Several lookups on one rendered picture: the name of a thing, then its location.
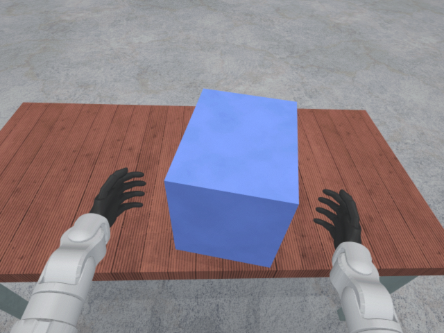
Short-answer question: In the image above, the carton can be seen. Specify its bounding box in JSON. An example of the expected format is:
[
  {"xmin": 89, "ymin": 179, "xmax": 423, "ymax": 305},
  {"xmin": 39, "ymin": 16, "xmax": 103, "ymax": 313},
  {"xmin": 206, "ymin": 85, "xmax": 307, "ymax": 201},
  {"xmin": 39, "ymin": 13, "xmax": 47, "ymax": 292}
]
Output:
[{"xmin": 164, "ymin": 89, "xmax": 299, "ymax": 268}]

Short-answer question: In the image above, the table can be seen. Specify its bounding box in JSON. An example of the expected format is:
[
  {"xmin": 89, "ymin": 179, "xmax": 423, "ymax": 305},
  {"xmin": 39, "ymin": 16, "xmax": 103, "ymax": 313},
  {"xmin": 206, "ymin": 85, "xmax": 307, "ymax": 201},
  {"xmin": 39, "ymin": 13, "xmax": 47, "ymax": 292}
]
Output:
[{"xmin": 0, "ymin": 102, "xmax": 444, "ymax": 321}]

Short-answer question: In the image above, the left robot hand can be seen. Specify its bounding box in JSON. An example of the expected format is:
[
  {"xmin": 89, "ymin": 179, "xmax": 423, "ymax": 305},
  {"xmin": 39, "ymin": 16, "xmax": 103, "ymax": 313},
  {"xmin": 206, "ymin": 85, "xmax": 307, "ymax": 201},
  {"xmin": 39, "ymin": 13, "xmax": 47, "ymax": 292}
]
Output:
[{"xmin": 90, "ymin": 167, "xmax": 146, "ymax": 228}]

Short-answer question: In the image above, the right robot hand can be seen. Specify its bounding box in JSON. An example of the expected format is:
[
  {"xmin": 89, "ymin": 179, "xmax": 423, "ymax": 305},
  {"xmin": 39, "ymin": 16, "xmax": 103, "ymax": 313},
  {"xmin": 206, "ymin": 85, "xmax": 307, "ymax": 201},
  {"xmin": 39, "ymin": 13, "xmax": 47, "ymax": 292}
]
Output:
[{"xmin": 313, "ymin": 189, "xmax": 361, "ymax": 250}]

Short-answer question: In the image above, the left robot forearm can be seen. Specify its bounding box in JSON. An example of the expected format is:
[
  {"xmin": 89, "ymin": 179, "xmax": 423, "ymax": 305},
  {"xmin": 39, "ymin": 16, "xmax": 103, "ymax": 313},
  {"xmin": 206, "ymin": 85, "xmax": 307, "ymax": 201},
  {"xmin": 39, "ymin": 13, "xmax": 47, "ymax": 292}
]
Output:
[{"xmin": 10, "ymin": 213, "xmax": 110, "ymax": 333}]

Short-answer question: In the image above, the right robot forearm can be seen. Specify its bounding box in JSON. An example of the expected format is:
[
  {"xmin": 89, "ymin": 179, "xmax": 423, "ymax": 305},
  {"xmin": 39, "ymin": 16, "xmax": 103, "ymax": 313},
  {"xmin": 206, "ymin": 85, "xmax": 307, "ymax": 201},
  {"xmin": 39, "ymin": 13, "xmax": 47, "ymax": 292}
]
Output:
[{"xmin": 330, "ymin": 241, "xmax": 403, "ymax": 333}]

